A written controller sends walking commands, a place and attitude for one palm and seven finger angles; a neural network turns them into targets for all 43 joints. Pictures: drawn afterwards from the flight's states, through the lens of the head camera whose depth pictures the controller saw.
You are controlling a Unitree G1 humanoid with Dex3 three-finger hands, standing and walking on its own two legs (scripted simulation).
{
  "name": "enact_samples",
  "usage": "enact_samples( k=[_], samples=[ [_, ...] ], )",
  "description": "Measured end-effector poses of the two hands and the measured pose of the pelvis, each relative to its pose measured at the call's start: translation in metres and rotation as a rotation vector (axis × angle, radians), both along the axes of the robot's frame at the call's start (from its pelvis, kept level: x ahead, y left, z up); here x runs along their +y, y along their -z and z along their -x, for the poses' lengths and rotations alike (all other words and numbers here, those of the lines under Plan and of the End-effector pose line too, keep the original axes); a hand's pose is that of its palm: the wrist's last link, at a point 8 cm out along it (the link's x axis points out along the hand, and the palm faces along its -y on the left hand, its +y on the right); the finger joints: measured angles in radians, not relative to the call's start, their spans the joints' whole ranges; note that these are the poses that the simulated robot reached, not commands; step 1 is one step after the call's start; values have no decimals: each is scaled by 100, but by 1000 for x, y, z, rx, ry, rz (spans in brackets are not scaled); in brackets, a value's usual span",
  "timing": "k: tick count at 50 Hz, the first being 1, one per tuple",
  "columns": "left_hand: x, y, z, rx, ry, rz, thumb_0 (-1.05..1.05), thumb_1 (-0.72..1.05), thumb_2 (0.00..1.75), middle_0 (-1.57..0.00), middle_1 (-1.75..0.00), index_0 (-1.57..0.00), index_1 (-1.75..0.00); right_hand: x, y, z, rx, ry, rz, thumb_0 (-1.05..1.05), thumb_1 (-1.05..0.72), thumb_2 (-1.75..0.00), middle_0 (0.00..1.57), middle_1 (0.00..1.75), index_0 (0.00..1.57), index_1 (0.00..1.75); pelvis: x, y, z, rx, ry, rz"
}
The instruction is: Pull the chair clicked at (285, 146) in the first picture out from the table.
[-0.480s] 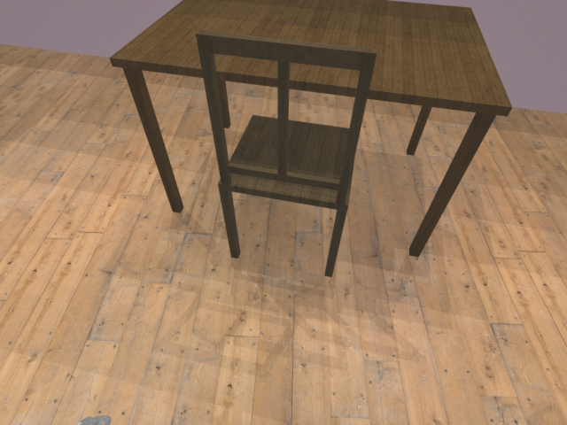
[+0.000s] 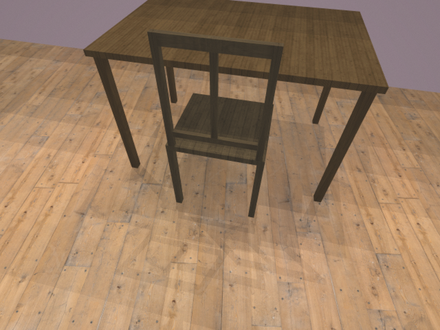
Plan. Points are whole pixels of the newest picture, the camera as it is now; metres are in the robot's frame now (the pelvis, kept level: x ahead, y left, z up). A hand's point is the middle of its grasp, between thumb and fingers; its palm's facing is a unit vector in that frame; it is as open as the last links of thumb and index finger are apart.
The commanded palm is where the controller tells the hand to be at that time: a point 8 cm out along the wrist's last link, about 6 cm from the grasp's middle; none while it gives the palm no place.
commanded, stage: stand and wait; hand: left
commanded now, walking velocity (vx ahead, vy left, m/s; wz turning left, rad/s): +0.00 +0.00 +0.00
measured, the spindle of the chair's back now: (214, 99) +0.86 +0.07 -0.07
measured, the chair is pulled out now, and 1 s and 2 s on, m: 0.00 0.00 0.00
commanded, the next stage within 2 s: look at it before walking up in 0.34 s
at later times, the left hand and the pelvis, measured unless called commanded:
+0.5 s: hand out of the picture +0.08 +0.23 -0.15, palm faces -0.03 -0.94 -0.33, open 7.4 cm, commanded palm none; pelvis +0.00 -0.01 +0.00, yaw +0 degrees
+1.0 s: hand out of the picture +0.07 +0.24 -0.16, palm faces -0.03 -0.94 -0.33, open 7.4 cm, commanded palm none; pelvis +0.00 +0.00 +0.00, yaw +0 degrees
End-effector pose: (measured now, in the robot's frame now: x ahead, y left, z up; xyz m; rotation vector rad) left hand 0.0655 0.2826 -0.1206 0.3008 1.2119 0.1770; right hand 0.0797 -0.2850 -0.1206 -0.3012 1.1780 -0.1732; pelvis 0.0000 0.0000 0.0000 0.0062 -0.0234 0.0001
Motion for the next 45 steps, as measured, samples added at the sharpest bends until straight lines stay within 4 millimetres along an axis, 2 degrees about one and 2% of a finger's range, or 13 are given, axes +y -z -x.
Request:
enact_samples(
  k=[7, 13, 29, 45],
  samples=[
    [-1, 1, 12, 42, -10, -5, 1, 90, 90, -20, -30, -20, -30, -8, 3, 24, 68, 24, 6, 0, -90, -90, 20, 30, 20, 30, -4, -1, 1, 2, 2, 1],
    [-3, 1, 11, 43, -9, -8, 1, 90, 90, -20, -30, -20, -30, -9, 5, 33, 88, 35, 1, 0, -90, -90, 20, 30, 20, 30, -6, -2, 2, 1, 4, 1],
    [-6, -4, -9, -18, 11, -5, 1, 90, 90, -20, -30, -20, -30, -5, 3, 20, 39, 29, -12, 0, -90, -90, 20, 30, 20, 30, -7, -3, 3, 1, 8, 1],
    [-1, -2, -2, 18, -2, -8, 1, 90, 90, -20, -30, -20, -30, -8, 0, 15, 50, 25, 6, 0, -90, -90, 20, 30, 20, 30, -5, -3, -2, 6, 7, 1]
  ],
)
